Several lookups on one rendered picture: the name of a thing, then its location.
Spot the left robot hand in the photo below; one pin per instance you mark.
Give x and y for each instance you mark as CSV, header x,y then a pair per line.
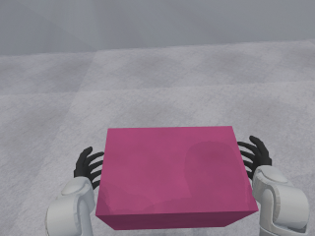
x,y
83,167

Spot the right robot hand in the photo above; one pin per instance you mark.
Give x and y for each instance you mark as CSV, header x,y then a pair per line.
x,y
259,158

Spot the right robot forearm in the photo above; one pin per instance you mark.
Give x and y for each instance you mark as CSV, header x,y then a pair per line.
x,y
285,210

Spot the left robot forearm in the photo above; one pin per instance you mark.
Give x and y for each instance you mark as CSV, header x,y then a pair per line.
x,y
69,213

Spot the carton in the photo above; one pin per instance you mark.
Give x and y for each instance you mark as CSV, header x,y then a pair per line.
x,y
173,177

